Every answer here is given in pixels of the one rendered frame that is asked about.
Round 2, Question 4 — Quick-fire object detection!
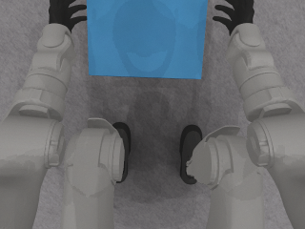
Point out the left robot upper arm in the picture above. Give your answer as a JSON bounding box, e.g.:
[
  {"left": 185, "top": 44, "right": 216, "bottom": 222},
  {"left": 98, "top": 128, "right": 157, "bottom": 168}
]
[{"left": 0, "top": 114, "right": 66, "bottom": 229}]

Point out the left robot hand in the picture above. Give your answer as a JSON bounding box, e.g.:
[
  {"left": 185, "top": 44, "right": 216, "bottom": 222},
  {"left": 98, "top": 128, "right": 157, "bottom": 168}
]
[{"left": 49, "top": 0, "right": 88, "bottom": 32}]

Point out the carton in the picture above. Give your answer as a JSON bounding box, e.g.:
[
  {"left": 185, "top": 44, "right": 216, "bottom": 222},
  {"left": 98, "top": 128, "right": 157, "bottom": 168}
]
[{"left": 87, "top": 0, "right": 208, "bottom": 79}]

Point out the right robot thigh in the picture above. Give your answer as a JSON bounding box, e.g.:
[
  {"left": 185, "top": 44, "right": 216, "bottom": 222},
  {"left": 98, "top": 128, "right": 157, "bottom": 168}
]
[{"left": 199, "top": 135, "right": 265, "bottom": 229}]

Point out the right robot upper arm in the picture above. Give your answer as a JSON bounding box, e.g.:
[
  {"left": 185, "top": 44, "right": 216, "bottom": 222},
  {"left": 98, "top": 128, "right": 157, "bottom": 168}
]
[{"left": 246, "top": 113, "right": 305, "bottom": 229}]

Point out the robot left forearm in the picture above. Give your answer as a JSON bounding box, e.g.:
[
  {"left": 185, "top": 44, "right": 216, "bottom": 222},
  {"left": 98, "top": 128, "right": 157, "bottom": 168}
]
[{"left": 0, "top": 23, "right": 77, "bottom": 126}]

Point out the robot right forearm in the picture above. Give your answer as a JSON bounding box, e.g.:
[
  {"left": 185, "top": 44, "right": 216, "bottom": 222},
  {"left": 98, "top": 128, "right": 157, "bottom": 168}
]
[{"left": 225, "top": 23, "right": 305, "bottom": 122}]

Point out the robot right foot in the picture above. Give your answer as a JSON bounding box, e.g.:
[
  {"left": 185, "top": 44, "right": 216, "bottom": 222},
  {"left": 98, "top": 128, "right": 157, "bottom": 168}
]
[{"left": 179, "top": 124, "right": 203, "bottom": 185}]

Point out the right robot hand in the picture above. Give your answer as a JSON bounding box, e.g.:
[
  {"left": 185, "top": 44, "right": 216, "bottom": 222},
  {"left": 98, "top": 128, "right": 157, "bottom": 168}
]
[{"left": 213, "top": 0, "right": 254, "bottom": 36}]

